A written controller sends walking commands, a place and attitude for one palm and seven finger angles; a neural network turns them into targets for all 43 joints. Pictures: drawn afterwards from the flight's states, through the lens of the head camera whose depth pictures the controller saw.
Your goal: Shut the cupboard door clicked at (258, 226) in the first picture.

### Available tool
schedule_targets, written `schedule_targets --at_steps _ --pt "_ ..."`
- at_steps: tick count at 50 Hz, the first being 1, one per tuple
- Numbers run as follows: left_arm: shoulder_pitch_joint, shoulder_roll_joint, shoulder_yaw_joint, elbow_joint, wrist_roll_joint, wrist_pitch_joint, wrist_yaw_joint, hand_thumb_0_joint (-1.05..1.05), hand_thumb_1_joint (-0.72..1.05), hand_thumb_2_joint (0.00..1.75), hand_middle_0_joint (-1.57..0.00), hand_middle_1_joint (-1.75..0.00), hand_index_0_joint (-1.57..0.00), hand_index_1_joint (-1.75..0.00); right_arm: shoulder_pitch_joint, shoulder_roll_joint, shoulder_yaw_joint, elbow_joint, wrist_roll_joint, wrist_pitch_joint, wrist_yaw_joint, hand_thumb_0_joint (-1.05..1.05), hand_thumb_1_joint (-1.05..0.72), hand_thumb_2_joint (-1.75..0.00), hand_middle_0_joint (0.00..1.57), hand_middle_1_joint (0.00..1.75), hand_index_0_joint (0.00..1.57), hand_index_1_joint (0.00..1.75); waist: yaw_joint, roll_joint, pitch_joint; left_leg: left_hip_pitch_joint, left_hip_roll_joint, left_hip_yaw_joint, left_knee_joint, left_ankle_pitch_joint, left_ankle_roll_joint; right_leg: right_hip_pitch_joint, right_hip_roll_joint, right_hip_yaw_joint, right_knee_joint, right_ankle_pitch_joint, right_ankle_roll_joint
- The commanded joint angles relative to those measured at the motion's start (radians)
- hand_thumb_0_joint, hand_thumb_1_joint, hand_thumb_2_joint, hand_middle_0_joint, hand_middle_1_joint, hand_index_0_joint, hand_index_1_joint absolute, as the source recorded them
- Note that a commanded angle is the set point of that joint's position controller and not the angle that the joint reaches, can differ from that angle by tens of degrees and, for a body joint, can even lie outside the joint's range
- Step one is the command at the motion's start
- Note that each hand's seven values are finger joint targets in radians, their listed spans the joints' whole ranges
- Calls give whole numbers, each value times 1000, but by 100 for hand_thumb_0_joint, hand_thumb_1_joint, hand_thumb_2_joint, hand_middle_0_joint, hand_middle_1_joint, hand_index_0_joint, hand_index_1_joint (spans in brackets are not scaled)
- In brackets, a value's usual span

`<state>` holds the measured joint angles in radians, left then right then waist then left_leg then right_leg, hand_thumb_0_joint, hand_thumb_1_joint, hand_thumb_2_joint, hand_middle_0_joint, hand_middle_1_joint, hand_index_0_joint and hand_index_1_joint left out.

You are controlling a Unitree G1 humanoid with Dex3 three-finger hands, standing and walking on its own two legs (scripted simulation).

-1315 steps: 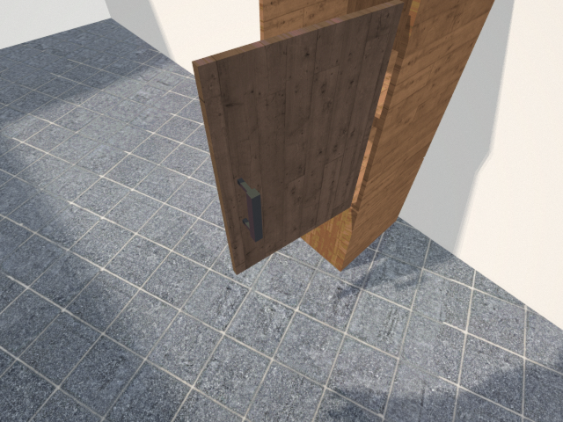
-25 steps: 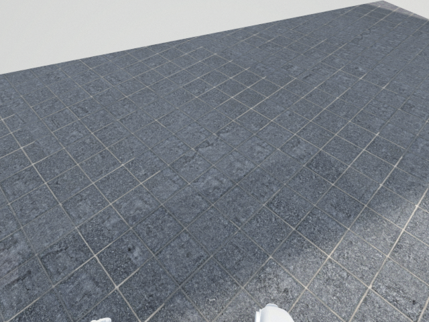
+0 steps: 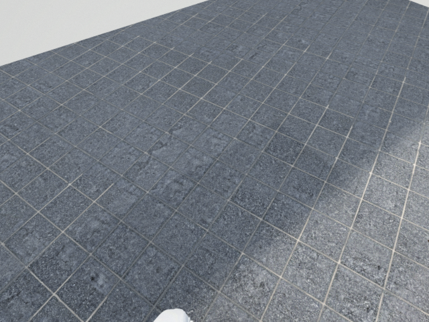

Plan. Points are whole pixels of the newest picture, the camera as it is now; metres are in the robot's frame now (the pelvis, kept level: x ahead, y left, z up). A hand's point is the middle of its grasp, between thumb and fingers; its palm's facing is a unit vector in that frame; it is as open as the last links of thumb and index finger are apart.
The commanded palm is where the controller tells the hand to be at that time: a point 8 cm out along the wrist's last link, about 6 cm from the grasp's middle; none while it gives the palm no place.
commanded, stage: turn to face it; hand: left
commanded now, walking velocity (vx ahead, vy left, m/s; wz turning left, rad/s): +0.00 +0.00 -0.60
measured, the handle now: out of the picture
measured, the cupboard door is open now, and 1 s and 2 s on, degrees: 67 67 67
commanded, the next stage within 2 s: take the last steps up to it in 1.96 s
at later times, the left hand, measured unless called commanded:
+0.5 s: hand (128, 293) +0.18 +0.21 -0.16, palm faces -0.30 -0.92 -0.25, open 7.4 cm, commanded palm none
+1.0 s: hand (158, 279) +0.22 +0.16 -0.19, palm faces -0.53 -0.83 -0.19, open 7.4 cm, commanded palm none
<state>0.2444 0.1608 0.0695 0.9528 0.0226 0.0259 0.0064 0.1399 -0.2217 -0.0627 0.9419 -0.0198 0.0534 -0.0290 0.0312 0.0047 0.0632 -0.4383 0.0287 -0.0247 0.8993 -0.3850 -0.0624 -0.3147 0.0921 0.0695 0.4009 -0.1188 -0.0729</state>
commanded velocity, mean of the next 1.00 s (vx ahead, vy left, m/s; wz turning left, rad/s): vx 0.00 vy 0.00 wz -0.60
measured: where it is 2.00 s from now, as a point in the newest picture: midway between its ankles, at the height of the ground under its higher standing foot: outside the picture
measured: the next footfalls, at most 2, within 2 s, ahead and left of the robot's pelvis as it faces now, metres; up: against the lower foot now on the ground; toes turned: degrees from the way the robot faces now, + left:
left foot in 0.14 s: +0.05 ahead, +0.15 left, +0.00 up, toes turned -6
right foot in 0.56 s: -0.02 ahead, -0.10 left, +0.00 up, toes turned -26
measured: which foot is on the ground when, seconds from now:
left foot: up 0.00-0.12, down 0.14-0.58, up 0.60-0.94, down 0.96-1.00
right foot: down 0.00-0.14, up 0.16-0.54, down 0.56-0.96, up 0.98-1.00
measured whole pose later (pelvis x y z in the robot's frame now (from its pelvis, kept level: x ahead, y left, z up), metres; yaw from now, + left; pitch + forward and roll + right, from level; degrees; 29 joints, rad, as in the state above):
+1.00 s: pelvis +0.05 +0.04 -0.02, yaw -35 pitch +2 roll -1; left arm 0.19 0.24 0.07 0.89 0.01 0.07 -0.01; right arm 0.16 -0.21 -0.03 0.86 -0.02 0.01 -0.02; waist 0.01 -0.05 0.07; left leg -0.35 0.05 0.07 0.63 -0.32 0.00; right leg -0.37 0.04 0.12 0.77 -0.48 0.02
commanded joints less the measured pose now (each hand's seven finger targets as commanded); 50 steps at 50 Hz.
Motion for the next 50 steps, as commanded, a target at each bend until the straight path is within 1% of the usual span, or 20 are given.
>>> schedule_targets --at_steps 1,5,6,7,8,10,14,22,26,27,28,29,30,35,43,45,46,48,49,50 --pt "25 216 61 -68 9 -13 10 0 90 90 -20 -30 -20 -30 15 -60 -5 -90 13 -30 -3 0 -90 -90 20 30 20 30 -1 -123 -146 6 -16 -9 -160 -43 10 177 -281 351 -81 169 -117" --pt "-50 213 59 -99 0 1 4 0 90 90 -20 -30 -20 -30 105 -78 -9 -77 19 -46 -10 0 -90 -90 20 30 20 30 -55 -110 -150 308 -15 -2 -462 132 27 -49 -199 325 -12 32 -27" --pt "-58 180 51 -119 -8 4 -1 0 90 90 -20 -30 -20 -30 127 -132 -16 -79 11 -56 -16 0 -90 -90 20 30 20 30 -68 14 -151 415 102 -114 -573 94 65 -188 -108 247 71 -128 18" --pt "-47 138 41 -137 -16 5 -15 0 90 90 -20 -30 -20 -30 111 -225 -33 -102 -4 -58 -19 0 -90 -90 20 30 20 30 -65 284 -128 448 340 -351 -667 113 153 -327 19 68 303 -361 72" --pt "-87 173 44 -149 -3 6 -19 0 90 90 -20 -30 -20 -30 100 -234 -32 -116 -7 -51 -23 0 -90 -90 20 30 20 30 -73 231 -79 340 447 -374 -677 218 233 -311 -26 -10 520 -459 96" --pt "-48 190 60 -132 12 16 -30 0 90 90 -20 -30 -20 -30 11 -171 -10 -141 -14 -60 -26 0 -90 -90 20 30 20 30 -13 169 -67 262 367 -254 -630 427 244 -276 -63 -5 724 -375 117" --pt "-55 155 45 -136 1 33 -42 0 90 90 -20 -30 -20 -30 35 -159 -8 -136 -15 -60 -27 0 -90 -90 20 30 20 30 -19 144 -82 361 268 -22 -537 651 197 -283 -89 -59 733 -309 142" --pt "-156 137 26 -178 1 30 -50 0 90 90 -20 -30 -20 -30 129 -195 -29 -90 -15 -53 -8 0 -90 -90 20 30 20 30 -72 230 -88 374 306 70 -482 677 188 -135 -106 -152 430 -288 119" --pt "-85 162 30 -162 -1 16 -45 0 90 90 -20 -30 -20 -30 102 -216 -38 -94 -9 -49 1 0 -90 -90 20 30 20 30 -28 187 -115 298 295 123 -355 613 125 74 -86 -178 157 -137 83" --pt "-1 200 39 -139 2 7 -41 0 90 90 -20 -30 -20 -30 83 -210 -39 -103 0 -49 6 0 -90 -90 20 30 20 30 18 114 -156 224 260 167 -229 521 78 217 -123 -130 40 8 61" --pt "74 313 58 -120 13 -10 -26 0 90 90 -20 -30 -20 -30 79 -135 -22 -133 10 -47 11 0 -90 -90 20 30 20 30 52 -193 -195 -19 136 231 5 130 11 415 -355 170 -30 293 -23" --pt "112 366 67 -98 -1 -10 -11 0 90 90 -20 -30 -20 -30 23 -110 -6 -173 6 -37 5 0 -90 -90 20 30 20 30 67 -291 -172 -174 36 148 205 -286 -13 392 -495 338 -7 661 -125" --pt "105 354 64 -99 -5 -6 1 0 90 90 -20 -30 -20 -30 35 -123 -4 -168 7 -23 -1 0 -90 -90 20 30 20 30 55 -225 -159 -180 69 44 293 -233 -3 341 -502 285 -6 595 -156" --pt "-83 256 43 -157 -2 -8 11 0 90 90 -20 -30 -20 -30 48 -117 -8 -123 4 -20 8 0 -90 -90 20 30 20 30 -31 -154 -119 -132 79 29 244 -16 -31 206 -326 131 -3 398 -102" --pt "-70 277 56 -154 10 -2 0 0 90 90 -20 -30 -20 -30 37 -93 -8 -142 11 -35 8 0 -90 -90 20 30 20 30 -23 -172 -97 23 14 59 -130 -22 -23 107 -304 242 14 261 -108" --pt "-97 267 57 -152 5 3 -1 0 90 90 -20 -30 -20 -30 101 -94 -9 -125 15 -44 3 0 -90 -90 20 30 20 30 -57 -174 -110 152 -6 63 -309 92 -15 47 -268 249 70 228 -61" --pt "-105 248 52 -158 -4 8 -2 0 90 90 -20 -30 -20 -30 146 -115 -11 -108 14 -53 0 0 -90 -90 20 30 20 30 -76 -120 -132 275 7 60 -448 195 -12 -14 -222 219 123 170 -18" --pt "-31 151 31 -178 -19 15 -11 0 90 90 -20 -30 -20 -30 191 -278 -36 -115 -6 -68 -9 0 -90 -90 20 30 20 30 -68 349 -199 460 433 -327 -585 471 159 -255 -23 -23 515 -506 98" --pt "-67 185 34 -178 -8 16 -11 0 90 90 -20 -30 -20 -30 203 -272 -31 -121 -12 -60 -11 0 -90 -90 20 30 20 30 -90 237 -180 378 478 -329 -568 514 230 -232 -67 5 704 -537 91" --pt "-69 179 39 -174 -2 19 -14 0 90 90 -20 -30 -20 -30 151 -232 -20 -126 -15 -64 -17 0 -90 -90 20 30 20 30 -59 228 -145 347 443 -265 -577 577 229 -270 -90 15 785 -479 104"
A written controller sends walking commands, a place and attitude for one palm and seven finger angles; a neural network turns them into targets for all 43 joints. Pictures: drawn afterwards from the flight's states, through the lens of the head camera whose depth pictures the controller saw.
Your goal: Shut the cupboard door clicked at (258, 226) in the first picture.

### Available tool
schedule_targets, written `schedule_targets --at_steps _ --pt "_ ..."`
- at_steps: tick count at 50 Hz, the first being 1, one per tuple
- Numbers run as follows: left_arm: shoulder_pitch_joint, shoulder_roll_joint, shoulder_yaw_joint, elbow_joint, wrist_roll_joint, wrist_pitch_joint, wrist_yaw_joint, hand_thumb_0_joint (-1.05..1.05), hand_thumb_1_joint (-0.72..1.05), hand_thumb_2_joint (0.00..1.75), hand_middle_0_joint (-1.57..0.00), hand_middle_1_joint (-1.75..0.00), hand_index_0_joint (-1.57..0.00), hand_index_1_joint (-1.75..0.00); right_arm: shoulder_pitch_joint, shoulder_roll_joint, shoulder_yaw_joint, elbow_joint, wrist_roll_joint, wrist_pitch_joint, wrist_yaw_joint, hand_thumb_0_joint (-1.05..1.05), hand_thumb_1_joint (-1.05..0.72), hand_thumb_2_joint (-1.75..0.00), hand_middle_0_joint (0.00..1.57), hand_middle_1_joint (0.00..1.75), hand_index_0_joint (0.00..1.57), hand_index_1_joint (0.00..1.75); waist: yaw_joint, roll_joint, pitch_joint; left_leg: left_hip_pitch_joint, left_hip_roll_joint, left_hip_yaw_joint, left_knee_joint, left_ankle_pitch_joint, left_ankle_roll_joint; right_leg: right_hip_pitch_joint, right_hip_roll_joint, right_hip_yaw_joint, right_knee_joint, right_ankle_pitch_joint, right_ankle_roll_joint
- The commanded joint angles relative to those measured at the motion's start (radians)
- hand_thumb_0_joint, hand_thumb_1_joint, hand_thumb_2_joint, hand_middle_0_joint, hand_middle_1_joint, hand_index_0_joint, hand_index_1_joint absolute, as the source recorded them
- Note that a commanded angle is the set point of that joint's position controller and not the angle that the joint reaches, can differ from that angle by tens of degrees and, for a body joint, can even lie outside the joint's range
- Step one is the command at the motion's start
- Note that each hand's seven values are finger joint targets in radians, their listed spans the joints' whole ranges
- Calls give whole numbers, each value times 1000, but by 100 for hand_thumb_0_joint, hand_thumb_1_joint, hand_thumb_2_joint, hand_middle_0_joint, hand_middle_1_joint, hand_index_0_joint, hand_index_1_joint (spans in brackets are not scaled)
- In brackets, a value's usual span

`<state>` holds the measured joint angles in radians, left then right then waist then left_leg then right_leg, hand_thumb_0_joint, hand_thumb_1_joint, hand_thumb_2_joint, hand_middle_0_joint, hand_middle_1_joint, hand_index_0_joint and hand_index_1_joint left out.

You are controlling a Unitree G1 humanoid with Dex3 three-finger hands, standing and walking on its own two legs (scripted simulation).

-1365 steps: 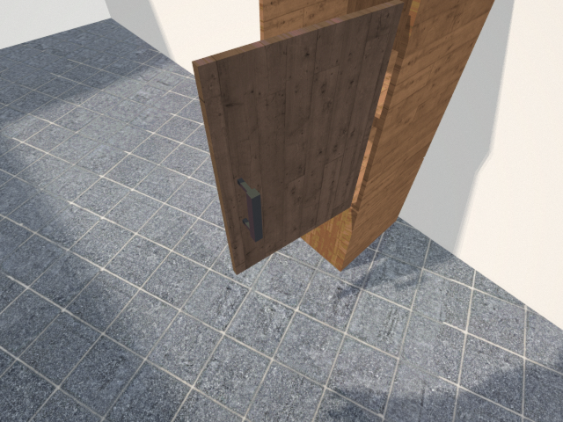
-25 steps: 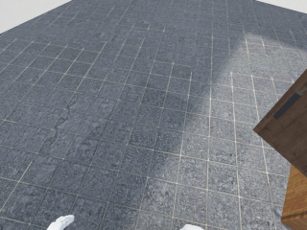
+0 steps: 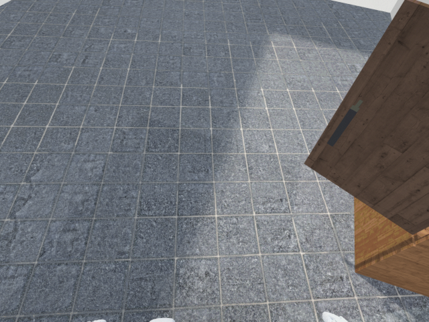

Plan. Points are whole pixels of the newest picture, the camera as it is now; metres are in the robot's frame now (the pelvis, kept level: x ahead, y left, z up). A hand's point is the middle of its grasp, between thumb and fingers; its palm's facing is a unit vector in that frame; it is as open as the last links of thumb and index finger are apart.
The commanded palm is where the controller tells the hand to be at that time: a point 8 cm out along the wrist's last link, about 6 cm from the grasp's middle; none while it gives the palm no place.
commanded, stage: turn to face it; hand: left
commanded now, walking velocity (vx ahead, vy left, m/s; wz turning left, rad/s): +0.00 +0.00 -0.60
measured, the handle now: (344, 123) +0.66 -0.34 -0.06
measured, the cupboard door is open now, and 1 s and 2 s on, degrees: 67 67 67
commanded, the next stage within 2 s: take the last steps up to it in 0.96 s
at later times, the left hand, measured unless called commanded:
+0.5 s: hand (154, 297) +0.18 +0.13 -0.14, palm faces -0.30 -0.91 -0.29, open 7.4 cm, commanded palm none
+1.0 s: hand (152, 281) +0.21 +0.14 -0.16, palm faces -0.46 -0.86 -0.21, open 7.4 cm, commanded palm none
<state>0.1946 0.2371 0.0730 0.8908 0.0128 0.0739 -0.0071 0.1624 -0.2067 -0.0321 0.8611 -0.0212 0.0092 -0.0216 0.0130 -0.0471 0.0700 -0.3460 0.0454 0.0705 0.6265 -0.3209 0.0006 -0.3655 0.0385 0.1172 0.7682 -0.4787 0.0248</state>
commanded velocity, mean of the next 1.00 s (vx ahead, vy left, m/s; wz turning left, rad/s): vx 0.00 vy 0.00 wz -0.45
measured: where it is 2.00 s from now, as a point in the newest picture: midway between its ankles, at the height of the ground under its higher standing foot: outside the picture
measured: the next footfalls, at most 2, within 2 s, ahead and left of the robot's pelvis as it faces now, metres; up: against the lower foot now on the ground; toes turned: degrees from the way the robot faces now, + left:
right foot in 0.38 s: +0.01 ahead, -0.14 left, +0.00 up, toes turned -20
left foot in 0.80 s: +0.13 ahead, +0.07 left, +0.00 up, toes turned -23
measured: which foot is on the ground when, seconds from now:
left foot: down 0.00-0.38, up 0.40-0.78, down 0.80-1.00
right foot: up 0.00-0.36, down 0.38-0.80, up 0.82-1.00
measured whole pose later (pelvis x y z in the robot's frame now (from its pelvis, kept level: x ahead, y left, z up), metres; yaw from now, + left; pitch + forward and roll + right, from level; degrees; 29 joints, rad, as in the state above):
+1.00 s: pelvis +0.04 +0.00 +0.02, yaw -31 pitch +1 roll -2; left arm 0.20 0.25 0.08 0.92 0.02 0.08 -0.01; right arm 0.22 -0.17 -0.01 0.90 -0.04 0.01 -0.04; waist 0.01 -0.02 0.06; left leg -0.24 0.07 0.12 0.49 -0.26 0.02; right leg -0.46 0.01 0.02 1.07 -0.45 0.04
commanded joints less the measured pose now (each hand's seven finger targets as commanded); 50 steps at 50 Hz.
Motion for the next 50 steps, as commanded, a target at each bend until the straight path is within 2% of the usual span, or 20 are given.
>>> schedule_targets --at_steps 1,5,14,17,18,19,20,21,22,23,26,34,36,38,39,40,41,42,46,50 --pt "-23 115 43 -94 14 -29 -7 0 90 90 -20 -30 -20 -30 105 -218 -43 -53 -15 -24 -27 0 -90 -90 20 30 20 30 -34 251 -127 237 376 -288 -286 588 142 -224 -45 -45 467 -74 17" --pt "-30 77 36 -88 7 -17 -28 0 90 90 -20 -30 -20 -30 85 -186 -37 -52 -12 -20 -30 0 -90 -90 20 30 20 30 -24 222 -111 298 284 -64 -244 653 111 -221 -69 -117 412 24 38" --pt "-83 56 24 -111 9 -19 -35 0 90 90 -20 -30 -20 -30 105 -217 -63 -11 -13 -8 -8 0 -90 -90 20 30 20 30 -51 278 -98 256 331 47 -209 506 108 -44 -58 -220 27 60 8" --pt "20 88 33 -85 10 -32 -30 0 90 90 -20 -30 -20 -30 58 -229 -69 -16 -5 -4 -2 0 -90 -90 20 30 20 30 18 209 -126 153 307 102 -57 392 35 172 -49 -224 -240 272 -25" --pt "105 156 45 -61 16 -44 -21 0 90 90 -20 -30 -20 -30 54 -198 -66 -26 6 -3 4 0 -90 -90 20 30 20 30 60 34 -170 60 241 150 113 253 -17 311 -137 -108 -361 408 -59" --pt "147 265 64 -49 23 -59 -5 0 90 90 -20 -30 -20 -30 14 -112 -41 -77 9 1 8 0 -90 -90 20 30 20 30 85 -289 -141 -231 64 159 356 -297 -76 409 -372 264 -421 734 -164" --pt "177 292 66 -34 4 -56 8 0 90 90 -20 -30 -20 -30 6 -139 -38 -92 6 18 -1 0 -90 -90 20 30 20 30 88 -247 -153 -263 45 18 520 -354 -76 350 -454 314 -414 891 -240" --pt "146 275 61 -45 3 -53 15 0 90 90 -20 -30 -20 -30 3 -125 -36 -87 10 28 -2 0 -90 -90 20 30 20 30 66 -154 -124 -288 63 -50 584 -289 -68 307 -430 261 -426 753 -262" --pt "77 240 62 -62 7 -56 25 0 90 90 -20 -30 -20 -30 -4 -119 -37 -81 8 25 -7 0 -90 -90 20 30 20 30 38 -227 -116 -355 66 -76 597 -234 -73 332 -370 266 -428 701 -240" --pt "39 205 49 -70 3 -58 26 0 90 90 -20 -30 -20 -30 -10 -143 -41 -64 5 22 -6 0 -90 -90 20 30 20 30 27 -205 -102 -342 74 -89 605 -167 -81 307 -334 224 -420 692 -221" --pt "-15 162 33 -89 3 -65 24 0 90 90 -20 -30 -20 -30 48 -128 -39 -30 2 26 5 0 -90 -90 20 30 20 30 -20 -105 -153 -232 60 -67 527 -51 -95 256 -256 82 -391 710 -192" --pt "19 182 42 -64 18 -59 18 0 90 90 -20 -30 -20 -30 4 -96 -32 -49 9 17 1 0 -90 -90 20 30 20 30 2 -82 -112 -109 6 -45 192 -95 -82 180 -260 190 -398 593 -227" --pt "4 184 45 -58 17 -56 17 0 90 90 -20 -30 -20 -30 37 -94 -32 -39 13 10 -3 0 -90 -90 20 30 20 30 -13 -102 -109 -18 -14 -39 64 -57 -73 142 -250 205 -367 604 -208" --pt "-29 157 40 -61 5 -49 18 0 90 90 -20 -30 -20 -30 128 -106 -31 -9 14 -5 -8 0 -90 -90 20 30 20 30 -56 -68 -135 183 -10 -45 -178 131 -61 42 -188 174 -289 521 -135" --pt "0 105 28 -72 -3 -44 15 0 90 90 -20 -30 -20 -30 144 -172 -38 -3 6 -17 -12 0 -90 -90 20 30 20 30 -50 113 -159 291 129 -180 -283 185 -20 -63 -83 95 -185 336 -80" --pt "35 60 18 -73 -7 -43 9 0 90 90 -20 -30 -20 -30 160 -255 -54 -11 -2 -20 -13 0 -90 -90 20 30 20 30 -44 374 -172 314 344 -400 -318 362 75 -153 25 -53 28 -35 -22" --pt "11 89 21 -79 0 -38 10 0 90 90 -20 -30 -20 -30 159 -260 -49 -19 -13 -10 -19 0 -90 -90 20 30 20 30 -56 300 -133 222 414 -428 -331 384 159 -141 4 -51 213 -144 -16" --pt "5 89 26 -73 8 -33 5 0 90 90 -20 -30 -20 -30 126 -231 -39 -25 -17 -13 -26 0 -90 -90 20 30 20 30 -38 241 -100 175 383 -373 -337 423 168 -150 -22 -32 304 -94 -8" --pt "16 70 28 -34 8 -24 -7 0 90 90 -20 -30 -20 -30 74 -163 -20 -22 -15 -19 -32 0 -90 -90 20 30 20 30 -8 215 -86 199 263 -156 -282 601 135 -160 -46 -69 368 20 17" --pt "-16 41 17 -35 8 -21 -11 0 90 90 -20 -30 -20 -30 130 -160 -28 19 -11 -16 -30 0 -90 -90 20 30 20 30 -33 211 -111 268 249 -103 -269 579 138 -129 -50 -120 222 46 19"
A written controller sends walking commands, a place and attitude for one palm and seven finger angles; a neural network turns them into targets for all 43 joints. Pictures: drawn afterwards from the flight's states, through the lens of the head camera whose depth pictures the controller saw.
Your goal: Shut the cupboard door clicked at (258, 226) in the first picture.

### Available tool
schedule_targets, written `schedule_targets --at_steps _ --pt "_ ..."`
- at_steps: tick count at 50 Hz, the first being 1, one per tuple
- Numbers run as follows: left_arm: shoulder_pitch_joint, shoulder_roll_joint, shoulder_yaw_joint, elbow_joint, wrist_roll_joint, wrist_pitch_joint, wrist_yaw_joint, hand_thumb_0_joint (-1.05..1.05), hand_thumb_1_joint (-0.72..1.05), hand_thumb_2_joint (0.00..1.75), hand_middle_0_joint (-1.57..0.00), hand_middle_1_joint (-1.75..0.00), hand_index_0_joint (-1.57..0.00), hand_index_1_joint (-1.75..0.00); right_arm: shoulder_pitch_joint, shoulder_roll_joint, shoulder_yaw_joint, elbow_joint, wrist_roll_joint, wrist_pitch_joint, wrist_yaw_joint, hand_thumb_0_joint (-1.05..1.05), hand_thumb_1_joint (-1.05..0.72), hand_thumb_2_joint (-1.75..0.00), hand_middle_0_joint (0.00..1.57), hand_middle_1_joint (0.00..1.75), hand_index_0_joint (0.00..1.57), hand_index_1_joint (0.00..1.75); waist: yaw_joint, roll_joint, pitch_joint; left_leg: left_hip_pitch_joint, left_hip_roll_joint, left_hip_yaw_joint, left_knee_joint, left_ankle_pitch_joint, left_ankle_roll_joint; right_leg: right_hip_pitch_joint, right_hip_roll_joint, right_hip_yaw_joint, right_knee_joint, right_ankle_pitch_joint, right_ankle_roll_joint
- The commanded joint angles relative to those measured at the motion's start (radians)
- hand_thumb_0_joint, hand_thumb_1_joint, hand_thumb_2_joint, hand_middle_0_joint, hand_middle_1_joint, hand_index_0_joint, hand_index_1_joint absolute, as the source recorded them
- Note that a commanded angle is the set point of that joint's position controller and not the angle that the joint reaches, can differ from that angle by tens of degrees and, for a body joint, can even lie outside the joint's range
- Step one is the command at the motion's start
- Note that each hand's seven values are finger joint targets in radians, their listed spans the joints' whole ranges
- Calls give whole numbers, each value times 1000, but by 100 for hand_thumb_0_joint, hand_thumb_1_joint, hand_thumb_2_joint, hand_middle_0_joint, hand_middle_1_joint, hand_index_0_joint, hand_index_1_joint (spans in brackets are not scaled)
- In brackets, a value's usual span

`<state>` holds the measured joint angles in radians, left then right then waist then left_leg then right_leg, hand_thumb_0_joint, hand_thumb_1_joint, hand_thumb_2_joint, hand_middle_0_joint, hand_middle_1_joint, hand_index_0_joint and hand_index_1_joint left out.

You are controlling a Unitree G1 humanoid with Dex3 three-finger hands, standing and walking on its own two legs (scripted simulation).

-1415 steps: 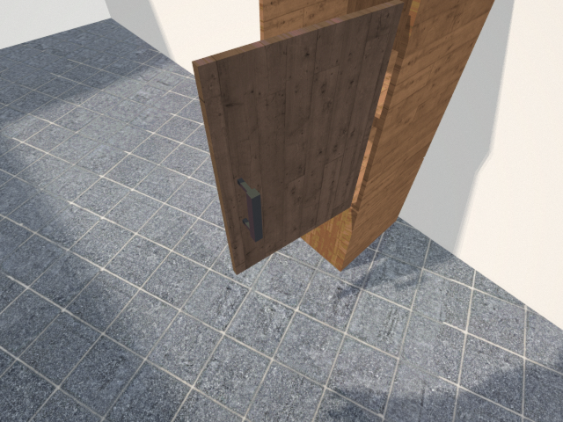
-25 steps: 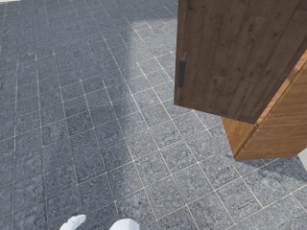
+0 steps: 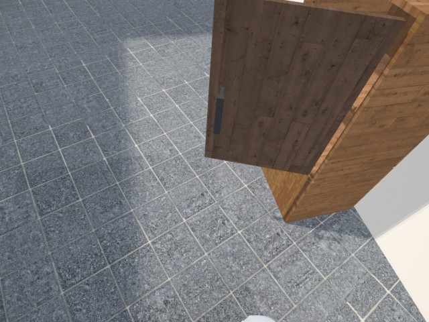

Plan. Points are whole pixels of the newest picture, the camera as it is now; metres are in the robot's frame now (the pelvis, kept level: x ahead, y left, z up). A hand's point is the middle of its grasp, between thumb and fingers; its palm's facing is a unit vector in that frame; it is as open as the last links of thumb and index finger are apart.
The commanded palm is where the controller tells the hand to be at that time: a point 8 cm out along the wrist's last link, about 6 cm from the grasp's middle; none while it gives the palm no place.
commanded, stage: take the last steps up to it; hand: left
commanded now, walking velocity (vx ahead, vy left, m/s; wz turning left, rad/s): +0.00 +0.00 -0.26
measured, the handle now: (219, 111) +0.70 +0.03 -0.07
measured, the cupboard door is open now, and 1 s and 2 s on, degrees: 67 67 67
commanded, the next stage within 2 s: come to a stop and stand still in 0.78 s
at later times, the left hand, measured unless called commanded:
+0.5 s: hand out of the picture +0.07 +0.11 -0.17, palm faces -0.05 -0.99 -0.16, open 7.4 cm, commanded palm none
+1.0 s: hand (187, 244) +0.31 +0.08 -0.17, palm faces -0.12 -0.96 -0.24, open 7.4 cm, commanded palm none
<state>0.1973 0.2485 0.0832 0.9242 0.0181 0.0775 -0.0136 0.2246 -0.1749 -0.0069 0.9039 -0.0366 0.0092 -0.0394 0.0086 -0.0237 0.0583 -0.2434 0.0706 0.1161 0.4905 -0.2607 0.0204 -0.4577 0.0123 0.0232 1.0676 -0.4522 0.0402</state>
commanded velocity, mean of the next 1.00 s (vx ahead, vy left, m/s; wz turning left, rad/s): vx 0.15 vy -0.03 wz -0.07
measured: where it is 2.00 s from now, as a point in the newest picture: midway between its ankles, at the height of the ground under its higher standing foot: outside the picture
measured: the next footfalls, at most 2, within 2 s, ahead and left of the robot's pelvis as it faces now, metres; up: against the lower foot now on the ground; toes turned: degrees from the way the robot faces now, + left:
right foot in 0.20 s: +0.01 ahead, -0.13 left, +0.00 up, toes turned -7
left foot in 0.62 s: +0.23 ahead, +0.05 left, +0.00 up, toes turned +1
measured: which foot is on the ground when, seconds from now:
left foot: down 0.00-0.20, up 0.22-0.60, down 0.62-0.96, up 0.98-1.00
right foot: up 0.00-0.18, down 0.20-0.62, up 0.64-0.94, down 0.96-1.00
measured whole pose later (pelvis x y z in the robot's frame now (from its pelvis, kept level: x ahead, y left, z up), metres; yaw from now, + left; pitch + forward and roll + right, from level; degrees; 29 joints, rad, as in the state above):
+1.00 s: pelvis +0.22 -0.10 -0.02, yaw -8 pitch -1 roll +1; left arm 0.19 0.17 0.04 1.02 0.02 -0.02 0.00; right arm 0.32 -0.19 -0.04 1.08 -0.02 0.02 -0.02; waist -0.02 0.02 0.04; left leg -0.19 0.08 0.11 0.62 -0.44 -0.03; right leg -0.34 -0.04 -0.06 0.61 -0.24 -0.02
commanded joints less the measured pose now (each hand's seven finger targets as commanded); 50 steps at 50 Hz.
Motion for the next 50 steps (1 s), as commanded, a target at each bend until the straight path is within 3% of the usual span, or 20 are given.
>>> schedule_targets --at_steps 1,5,8,9,10,11,12,13,17,25,29,30,31,32,36,39,44,46,48,50 --pt "-31 25 3 -72 2 -24 -4 0 90 90 -20 -30 -20 -30 75 -201 -57 -15 2 -14 -9 0 -90 -90 20 30 20 30 -35 198 -108 164 237 -144 -131 505 123 -9 -26 -37 -133 6 2" --pt "-33 10 -10 -62 3 -33 -6 0 90 90 -20 -30 -20 -30 98 -216 -70 18 -2 -5 2 0 -90 -90 20 30 20 30 -48 219 -111 124 257 -162 -128 307 120 114 -7 -92 -340 6 -21" --pt "48 32 1 -24 9 -37 -18 0 90 90 -20 -30 -20 -30 58 -233 -77 25 4 -1 8 0 -90 -90 20 30 20 30 0 156 -95 -34 229 -136 -110 -129 66 315 7 -118 -576 142 -44" --pt "98 69 13 -4 14 -46 -16 0 90 90 -20 -30 -20 -30 47 -206 -75 25 9 -2 12 0 -90 -90 20 30 20 30 29 62 -79 -148 170 -86 -18 -241 28 427 -34 -49 -687 104 -66" --pt "171 158 29 14 22 -61 -5 0 90 90 -20 -30 -20 -30 25 -132 -60 3 21 -4 20 0 -90 -90 20 30 20 30 69 -208 -85 -350 36 48 233 -353 -33 554 -239 260 -849 -87 -153" --pt "203 210 35 28 11 -62 8 0 90 90 -20 -30 -20 -30 -73 -126 -49 -43 12 -3 26 0 -90 -90 20 30 20 30 104 -295 4 -475 -18 2 468 -402 -47 461 -379 462 -941 -137 -252" --pt "182 187 27 15 7 -65 14 0 90 90 -20 -30 -20 -30 -97 -144 -55 -52 7 -1 32 0 -90 -90 20 30 20 30 83 -183 61 -499 -1 -82 573 -314 -39 366 -377 420 -964 -190 -276" --pt "123 139 23 15 7 -78 20 0 90 90 -20 -30 -20 -30 -70 -143 -63 -23 5 1 32 0 -90 -90 20 30 20 30 41 -238 98 -511 19 -107 612 -227 -39 324 -325 413 -973 -203 -262" --pt "100 49 -9 30 -1 -119 22 0 90 90 -20 -30 -20 -30 12 -105 -56 32 -2 -12 49 0 -90 -90 20 30 20 30 -21 -92 42 -406 35 -71 559 -52 -67 350 -223 138 -886 257 -230" --pt "208 52 -14 125 8 -137 28 0 90 90 -20 -30 -20 -30 -71 -58 -44 8 9 -37 52 0 -90 -90 20 30 20 30 11 -68 13 -330 16 -20 243 -50 -54 469 -250 127 -816 563 -254" --pt "162 43 -12 141 -6 -134 27 0 90 90 -20 -30 -20 -30 129 -91 -49 87 5 -60 35 0 -90 -90 20 30 20 30 -88 -1 -48 60 -49 11 6 125 -25 338 -160 30 -558 674 -183" --pt "204 -1 -16 138 -7 -130 24 0 90 90 -20 -30 -20 -30 240 -166 -66 117 -4 -69 26 0 -90 -90 20 30 20 30 -113 159 -124 272 100 -196 -28 192 28 164 -82 -11 -349 450 -138" --pt "237 -33 -29 120 -18 -128 18 0 90 90 -20 -30 -20 -30 336 -251 -80 131 -13 -67 15 0 -90 -90 20 30 20 30 -123 346 -193 426 342 -493 -131 234 146 -35 27 -105 -85 -50 -96" --pt "177 -8 -31 93 -7 -123 20 0 90 90 -20 -30 -20 -30 341 -259 -76 129 -6 -53 7 0 -90 -90 20 30 20 30 -130 250 -158 359 412 -579 -210 155 210 -87 19 -26 82 -161 -106" --pt "82 -29 -20 81 9 -101 2 0 90 90 -20 -30 -20 -30 145 -139 -43 86 -1 -59 3 0 -90 -90 20 30 20 30 -50 132 46 7 310 -347 -288 72 162 -82 -101 10 73 12 -76" --pt "120 -73 -27 90 6 -85 -3 0 90 90 -20 -30 -20 -30 98 -134 -45 85 -2 -60 5 0 -90 -90 20 30 20 30 -15 136 -24 -1 231 -171 -259 143 134 43 -87 -53 -171 66 -61" --pt "151 -59 -22 98 10 -83 -4 0 90 90 -20 -30 -20 -30 50 -151 -60 95 7 -34 17 0 -90 -90 20 30 20 30 23 143 -19 -104 179 -98 -189 -78 100 254 -29 -142 -436 248 -42" --pt "202 -9 -17 110 12 -97 9 0 90 90 -20 -30 -20 -30 44 -97 -41 100 14 -29 21 0 -90 -90 20 30 20 30 62 -14 -1 -155 64 -18 -27 -64 20 350 -70 -35 -625 334 -44" --pt "167 105 -18 105 5 -113 24 0 90 90 -20 -30 -20 -30 113 -39 -27 98 26 -8 22 0 -90 -90 20 30 20 30 16 -234 -35 -101 -32 -1 161 -285 -43 269 -348 267 -826 453 -168" --pt "63 97 -23 84 7 -106 31 0 90 90 -20 -30 -20 -30 147 -27 -32 129 29 12 20 0 -90 -90 20 30 20 30 -22 -174 -24 -13 -19 -40 222 -288 -37 173 -320 222 -820 517 -194"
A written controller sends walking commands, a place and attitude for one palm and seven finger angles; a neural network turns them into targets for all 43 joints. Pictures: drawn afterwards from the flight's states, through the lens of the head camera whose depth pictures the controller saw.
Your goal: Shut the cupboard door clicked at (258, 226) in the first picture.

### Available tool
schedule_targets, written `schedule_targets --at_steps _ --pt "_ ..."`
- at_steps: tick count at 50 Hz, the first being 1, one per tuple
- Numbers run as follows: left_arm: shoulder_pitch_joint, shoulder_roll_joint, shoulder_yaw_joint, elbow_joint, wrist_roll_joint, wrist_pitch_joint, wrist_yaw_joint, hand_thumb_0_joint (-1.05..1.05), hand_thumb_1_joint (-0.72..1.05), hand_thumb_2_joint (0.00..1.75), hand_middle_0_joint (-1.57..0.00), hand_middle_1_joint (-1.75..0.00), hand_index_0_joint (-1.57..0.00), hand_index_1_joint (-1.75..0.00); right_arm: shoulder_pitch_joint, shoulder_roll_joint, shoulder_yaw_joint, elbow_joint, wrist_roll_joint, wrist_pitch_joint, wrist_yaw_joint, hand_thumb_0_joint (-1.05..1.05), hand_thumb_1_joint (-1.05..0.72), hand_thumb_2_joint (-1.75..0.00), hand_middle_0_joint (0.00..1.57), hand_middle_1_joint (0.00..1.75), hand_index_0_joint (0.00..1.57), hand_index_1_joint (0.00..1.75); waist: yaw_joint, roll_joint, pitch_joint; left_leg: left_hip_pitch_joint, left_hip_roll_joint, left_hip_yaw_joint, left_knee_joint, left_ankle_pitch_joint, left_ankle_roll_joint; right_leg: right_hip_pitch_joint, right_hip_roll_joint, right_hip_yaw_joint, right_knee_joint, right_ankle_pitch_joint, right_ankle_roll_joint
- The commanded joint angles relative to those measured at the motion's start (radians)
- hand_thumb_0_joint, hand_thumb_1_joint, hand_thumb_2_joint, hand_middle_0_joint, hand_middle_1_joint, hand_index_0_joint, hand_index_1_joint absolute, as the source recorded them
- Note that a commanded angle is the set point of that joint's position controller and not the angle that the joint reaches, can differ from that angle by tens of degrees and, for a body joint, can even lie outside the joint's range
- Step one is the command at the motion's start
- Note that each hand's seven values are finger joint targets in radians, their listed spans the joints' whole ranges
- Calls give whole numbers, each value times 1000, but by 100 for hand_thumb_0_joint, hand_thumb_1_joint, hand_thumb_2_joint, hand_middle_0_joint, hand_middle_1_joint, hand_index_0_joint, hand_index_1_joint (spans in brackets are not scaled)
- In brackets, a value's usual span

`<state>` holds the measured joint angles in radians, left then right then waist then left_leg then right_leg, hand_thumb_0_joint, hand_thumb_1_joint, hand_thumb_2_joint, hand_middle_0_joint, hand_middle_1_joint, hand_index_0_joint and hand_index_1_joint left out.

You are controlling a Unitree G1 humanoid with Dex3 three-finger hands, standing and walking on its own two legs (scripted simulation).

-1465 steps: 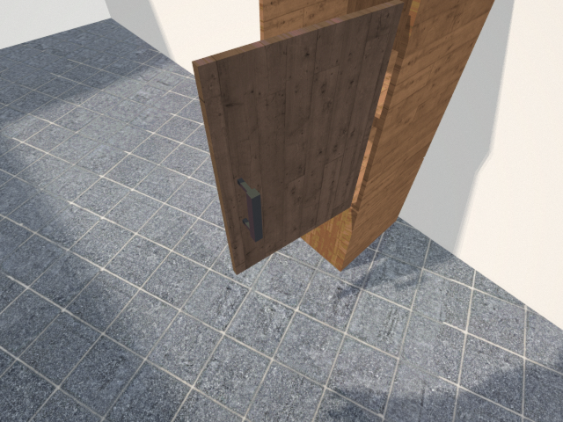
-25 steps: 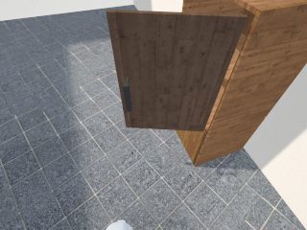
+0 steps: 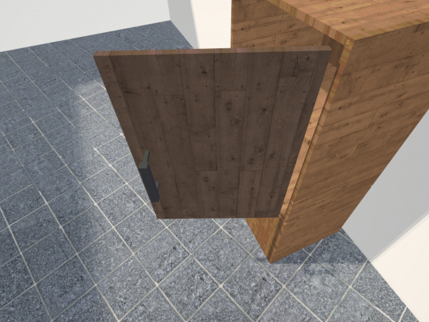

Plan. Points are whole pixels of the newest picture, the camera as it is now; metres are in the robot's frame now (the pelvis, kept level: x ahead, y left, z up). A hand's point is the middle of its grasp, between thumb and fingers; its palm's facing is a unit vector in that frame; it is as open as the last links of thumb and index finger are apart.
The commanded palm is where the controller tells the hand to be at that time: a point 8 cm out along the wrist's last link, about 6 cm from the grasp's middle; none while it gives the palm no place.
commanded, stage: come to a stop and stand still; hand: left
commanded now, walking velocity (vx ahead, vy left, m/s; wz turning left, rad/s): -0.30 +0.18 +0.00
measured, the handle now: (151, 177) +0.47 +0.19 -0.06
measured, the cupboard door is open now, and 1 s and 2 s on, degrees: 67 67 67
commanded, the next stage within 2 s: look again from close up in 1.14 s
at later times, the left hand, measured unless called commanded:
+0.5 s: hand out of the picture +0.03 +0.23 -0.17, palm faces +0.08 -0.97 -0.21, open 7.4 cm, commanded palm none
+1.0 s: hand out of the picture -0.04 +0.16 -0.17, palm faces +0.02 -0.99 -0.15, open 7.3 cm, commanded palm none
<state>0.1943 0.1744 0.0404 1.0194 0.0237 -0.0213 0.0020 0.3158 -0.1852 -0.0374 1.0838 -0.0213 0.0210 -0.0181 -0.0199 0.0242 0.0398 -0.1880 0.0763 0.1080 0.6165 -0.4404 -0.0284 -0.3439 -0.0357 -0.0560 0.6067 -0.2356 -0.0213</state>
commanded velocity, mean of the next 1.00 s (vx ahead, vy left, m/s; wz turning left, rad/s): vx -0.05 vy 0.02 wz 0.00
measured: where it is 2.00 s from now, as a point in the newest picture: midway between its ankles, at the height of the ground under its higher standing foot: outside the picture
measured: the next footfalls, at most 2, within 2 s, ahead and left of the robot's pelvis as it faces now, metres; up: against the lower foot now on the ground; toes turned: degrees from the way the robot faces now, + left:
left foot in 0.30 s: +0.05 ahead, +0.11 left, +0.00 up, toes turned +1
right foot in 0.64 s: -0.04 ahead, -0.10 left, +0.00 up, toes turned +0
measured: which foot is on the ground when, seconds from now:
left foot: up 0.00-0.28, down 0.30-1.00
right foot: down 0.00-0.32, up 0.34-0.62, down 0.64-1.00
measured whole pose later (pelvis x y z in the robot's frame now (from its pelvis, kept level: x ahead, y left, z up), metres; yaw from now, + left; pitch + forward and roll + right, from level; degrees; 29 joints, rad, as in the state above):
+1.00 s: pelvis -0.04 +0.00 +0.02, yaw +0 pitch -2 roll +0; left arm 0.30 0.14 0.00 1.12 0.01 0.02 0.03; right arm 0.31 -0.15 -0.02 1.15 -0.01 0.02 -0.02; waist -0.02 -0.03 0.02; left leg -0.22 0.02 0.10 0.39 -0.13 0.02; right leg -0.09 0.01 0.00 0.41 -0.28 -0.02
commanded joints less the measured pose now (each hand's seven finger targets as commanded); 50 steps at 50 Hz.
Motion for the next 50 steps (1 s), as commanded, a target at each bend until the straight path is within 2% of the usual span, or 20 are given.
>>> schedule_targets --at_steps 1,5,7,9,13,14,15,16,17,20,23,27,30,32,33,34,35,36,45,50 --pt "39 161 19 -13 1 -8 23 0 90 90 -20 -30 -20 -30 65 -32 0 -36 15 4 -6 0 -90 -90 20 30 20 30 2 -258 -12 -91 -15 -59 110 -83 11 97 -271 286 -312 489 -136" --pt "56 170 32 -6 0 6 45 0 90 90 -20 -30 -20 -30 60 -48 -6 -34 24 9 -15 0 -90 -90 20 30 20 30 30 -153 -119 -157 -41 -69 76 -50 -9 330 -297 207 -159 975 -176" --pt "71 182 47 -7 2 16 51 0 90 90 -20 -30 -20 -30 22 -50 -12 -58 17 14 -16 0 -90 -90 20 30 20 30 53 -150 -142 -198 -66 -64 104 -48 -19 372 -312 221 -143 1054 -189" --pt "46 186 53 -14 3 24 54 0 90 90 -20 -30 -20 -30 4 -51 -17 -74 16 21 -17 0 -90 -90 20 30 20 30 50 -145 -141 -193 -63 -81 114 -41 -22 347 -322 220 -151 993 -202" --pt "-32 170 50 -45 -2 38 48 0 90 90 -20 -30 -20 -30 46 -48 -22 -75 13 20 -7 0 -90 -90 20 30 20 30 2 -166 -131 -11 -50 -69 -132 232 -12 174 -247 150 -123 607 -119" --pt "-29 146 43 -52 -7 43 45 0 90 90 -20 -30 -20 -30 54 -72 -24 -78 8 13 -6 0 -90 -90 20 30 20 30 -2 -113 -134 71 -1 -96 -201 358 7 92 -190 112 -89 405 -71" --pt "-14 93 35 -63 -6 53 42 0 90 90 -20 -30 -20 -30 34 -118 -33 -93 0 4 -6 0 -90 -90 20 30 20 30 9 75 -120 61 145 -267 -263 498 68 12 -67 33 -13 58 -5" --pt "-19 69 31 -73 -12 63 42 0 90 90 -20 -30 -20 -30 -13 -169 -39 -123 -9 4 -11 0 -90 -90 20 30 20 30 12 209 -71 -53 264 -356 -338 606 162 8 9 4 129 -247 29" --pt "-21 84 36 -73 -7 73 42 0 90 90 -20 -30 -20 -30 -62 -168 -34 -136 -14 6 -13 0 -90 -90 20 30 20 30 14 169 -43 -135 272 -327 -361 485 216 35 26 57 283 -320 18" --pt "8 97 45 -56 6 88 30 0 90 90 -20 -30 -20 -30 -127 -133 -15 -155 -12 -4 -31 0 -90 -90 20 30 20 30 44 129 31 -137 203 -263 -344 475 197 -64 28 119 438 -240 16" --pt "36 77 31 -46 -3 72 27 0 90 90 -20 -30 -20 -30 -107 -132 -13 -143 -7 -13 -29 0 -90 -90 20 30 20 30 37 84 -60 30 172 -225 -305 559 199 -61 24 97 326 -221 36" --pt "38 63 9 -47 -6 59 27 0 90 90 -20 -30 -20 -30 -49 -142 -21 -105 1 -19 -25 0 -90 -90 20 30 20 30 7 105 -125 144 187 -236 -272 663 204 30 14 52 46 -198 39" --pt "127 77 4 -3 -6 43 34 0 90 90 -20 -30 -20 -30 -67 -122 -19 -91 18 -20 -18 0 -90 -90 20 30 20 30 37 38 -124 54 124 -212 -226 525 135 203 6 74 -239 44 22" --pt "105 114 0 6 -3 28 38 0 90 90 -20 -30 -20 -30 -81 -73 -9 -97 27 -16 -10 0 -90 -90 20 30 20 30 6 -91 -55 -3 21 -129 -208 280 50 150 -125 225 -308 85 -32" --pt "69 128 -4 1 -6 26 34 0 90 90 -20 -30 -20 -30 -71 -65 -5 -88 24 -14 -4 0 -90 -90 20 30 20 30 -12 -101 -28 44 -6 -115 -222 229 35 66 -153 225 -321 31 -50" --pt "66 123 -6 2 -5 26 31 0 90 90 -20 -30 -20 -30 -61 -67 -5 -78 18 -16 0 0 -90 -90 20 30 20 30 -15 -66 -37 85 -6 -121 -232 311 37 57 -124 198 -291 74 -42" --pt "72 105 -6 11 -6 17 34 0 90 90 -20 -30 -20 -30 -56 -62 -5 -62 14 -15 -2 0 -90 -90 20 30 20 30 -11 -158 -44 89 8 -115 -220 337 41 76 -93 187 -286 106 -32" --pt "80 89 -11 18 -7 13 35 0 90 90 -20 -30 -20 -30 -54 -72 -5 -51 13 -19 -4 0 -90 -90 20 30 20 30 -7 -167 -38 91 18 -118 -228 360 44 82 -90 181 -284 134 -26" --pt "135 71 -21 65 -10 24 36 0 90 90 -20 -30 -20 -30 -1 -57 13 22 12 -9 -5 0 -90 -90 20 30 20 30 7 -54 119 22 12 -123 -308 179 39 27 -65 172 -371 -158 -16" --pt "159 60 -20 75 -13 23 34 0 90 90 -20 -30 -20 -30 42 -39 15 38 9 -10 -11 0 -90 -90 20 30 20 30 9 -32 99 11 9 -123 -306 172 37 50 -63 169 -373 -164 -20"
